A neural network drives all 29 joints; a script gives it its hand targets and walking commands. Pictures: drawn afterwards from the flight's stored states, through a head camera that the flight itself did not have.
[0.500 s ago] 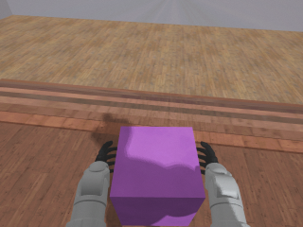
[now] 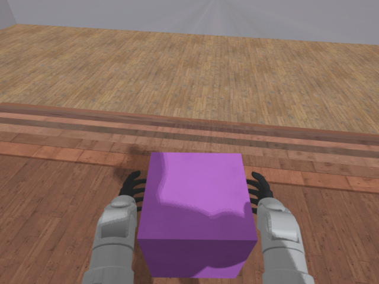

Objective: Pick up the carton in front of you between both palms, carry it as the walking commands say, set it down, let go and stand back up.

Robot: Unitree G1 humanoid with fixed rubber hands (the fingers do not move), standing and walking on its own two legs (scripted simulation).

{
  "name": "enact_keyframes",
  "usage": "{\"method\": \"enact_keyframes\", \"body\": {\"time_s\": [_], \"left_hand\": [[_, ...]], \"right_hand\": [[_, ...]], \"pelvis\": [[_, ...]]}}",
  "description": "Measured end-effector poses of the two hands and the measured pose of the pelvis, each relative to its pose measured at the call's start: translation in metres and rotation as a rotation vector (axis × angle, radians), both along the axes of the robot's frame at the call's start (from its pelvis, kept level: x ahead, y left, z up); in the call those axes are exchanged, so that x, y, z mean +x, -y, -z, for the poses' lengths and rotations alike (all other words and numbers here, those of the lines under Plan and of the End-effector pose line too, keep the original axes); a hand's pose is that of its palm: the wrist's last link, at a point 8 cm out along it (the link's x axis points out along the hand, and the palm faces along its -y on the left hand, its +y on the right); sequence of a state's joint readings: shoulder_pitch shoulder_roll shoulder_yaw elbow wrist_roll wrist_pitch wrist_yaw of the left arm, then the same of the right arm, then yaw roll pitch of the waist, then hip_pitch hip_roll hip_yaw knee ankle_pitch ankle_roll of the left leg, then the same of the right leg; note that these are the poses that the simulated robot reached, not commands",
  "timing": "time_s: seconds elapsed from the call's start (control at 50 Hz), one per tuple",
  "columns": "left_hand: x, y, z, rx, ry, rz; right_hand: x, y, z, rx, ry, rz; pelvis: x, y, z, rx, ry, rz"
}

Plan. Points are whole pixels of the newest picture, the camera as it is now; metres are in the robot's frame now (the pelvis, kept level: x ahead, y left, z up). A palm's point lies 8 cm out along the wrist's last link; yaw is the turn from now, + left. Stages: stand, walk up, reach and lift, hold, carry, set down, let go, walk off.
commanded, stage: hold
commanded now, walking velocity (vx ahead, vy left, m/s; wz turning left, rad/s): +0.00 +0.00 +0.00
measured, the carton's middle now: (194, 217) +0.30 +0.00 -0.03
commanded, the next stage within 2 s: carry in 0.84 s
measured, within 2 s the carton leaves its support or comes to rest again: neither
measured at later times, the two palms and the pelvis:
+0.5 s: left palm (127, 201) +0.29 +0.15 +0.05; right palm (264, 203) +0.30 -0.15 +0.05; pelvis +0.01 +0.00 +0.00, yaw +0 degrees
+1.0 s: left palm (132, 193) +0.31 +0.14 +0.06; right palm (268, 197) +0.31 -0.16 +0.06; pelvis +0.02 -0.01 -0.01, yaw -2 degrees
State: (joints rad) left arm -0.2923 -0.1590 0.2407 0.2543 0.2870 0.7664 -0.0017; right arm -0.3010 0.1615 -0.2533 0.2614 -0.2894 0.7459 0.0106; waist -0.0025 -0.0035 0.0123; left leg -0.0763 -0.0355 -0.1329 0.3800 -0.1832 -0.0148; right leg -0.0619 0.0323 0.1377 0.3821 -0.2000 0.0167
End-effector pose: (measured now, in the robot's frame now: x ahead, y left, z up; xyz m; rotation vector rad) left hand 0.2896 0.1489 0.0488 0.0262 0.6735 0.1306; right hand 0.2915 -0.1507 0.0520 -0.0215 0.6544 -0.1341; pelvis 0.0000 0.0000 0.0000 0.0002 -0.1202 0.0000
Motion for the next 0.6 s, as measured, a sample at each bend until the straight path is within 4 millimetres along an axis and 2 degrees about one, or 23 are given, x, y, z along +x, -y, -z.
{"method": "enact_keyframes", "body": {"time_s": [0.6], "left_hand": [[0.004, 0.001, 0.0, 0.015, -0.006, 0.008]], "right_hand": [[0.004, 0.001, 0.001, -0.014, -0.006, -0.01]], "pelvis": [[0.01, 0.001, -0.002, 0.001, -0.004, 0.002]]}}
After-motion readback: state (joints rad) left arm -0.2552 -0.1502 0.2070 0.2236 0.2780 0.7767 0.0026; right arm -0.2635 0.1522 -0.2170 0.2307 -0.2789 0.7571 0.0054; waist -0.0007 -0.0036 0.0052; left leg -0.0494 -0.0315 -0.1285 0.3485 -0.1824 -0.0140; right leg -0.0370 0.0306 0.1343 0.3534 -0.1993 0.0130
